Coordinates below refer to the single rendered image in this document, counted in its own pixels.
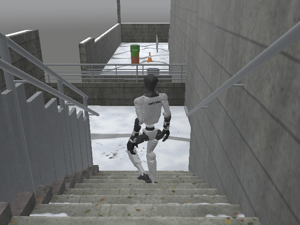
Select right robot upper arm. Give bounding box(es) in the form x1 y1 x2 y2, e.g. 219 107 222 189
159 93 171 117

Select left robot hand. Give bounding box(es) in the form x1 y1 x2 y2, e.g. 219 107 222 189
127 141 138 155

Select right robot forearm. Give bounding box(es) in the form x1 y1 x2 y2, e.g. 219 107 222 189
163 115 171 130

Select right robot hand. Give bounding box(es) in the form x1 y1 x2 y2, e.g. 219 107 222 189
162 129 170 142

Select left robot foot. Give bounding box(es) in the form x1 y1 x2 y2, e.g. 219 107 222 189
138 173 149 180

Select left robot upper arm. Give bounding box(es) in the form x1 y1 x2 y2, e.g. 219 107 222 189
134 96 144 125

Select humanoid robot torso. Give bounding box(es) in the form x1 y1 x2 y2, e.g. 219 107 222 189
142 92 162 141

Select left robot forearm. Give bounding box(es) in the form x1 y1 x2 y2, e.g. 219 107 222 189
130 118 141 143

